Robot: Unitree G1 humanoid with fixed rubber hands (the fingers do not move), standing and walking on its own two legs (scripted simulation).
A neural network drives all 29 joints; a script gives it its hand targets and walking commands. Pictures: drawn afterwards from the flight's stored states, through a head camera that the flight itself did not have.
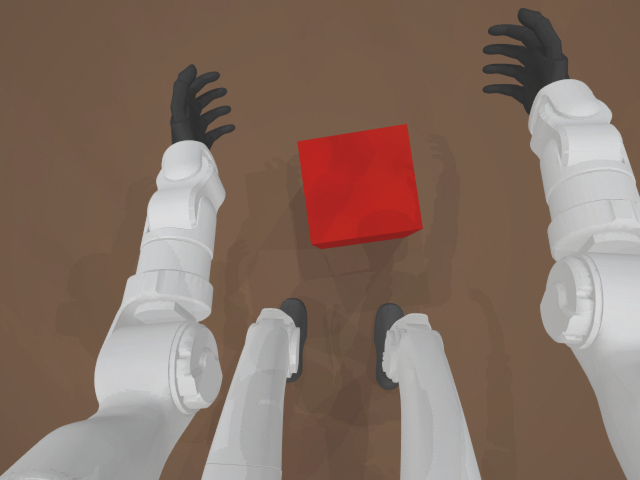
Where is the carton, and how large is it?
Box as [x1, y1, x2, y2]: [297, 124, 422, 248]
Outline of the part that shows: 406,124 297,141 310,238 312,244 320,248 404,237 422,228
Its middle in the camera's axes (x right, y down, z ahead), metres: +0.08 -0.11 +0.85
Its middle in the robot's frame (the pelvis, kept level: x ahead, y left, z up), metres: +0.49 -0.01 -0.51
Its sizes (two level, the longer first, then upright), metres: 0.210 0.200 0.250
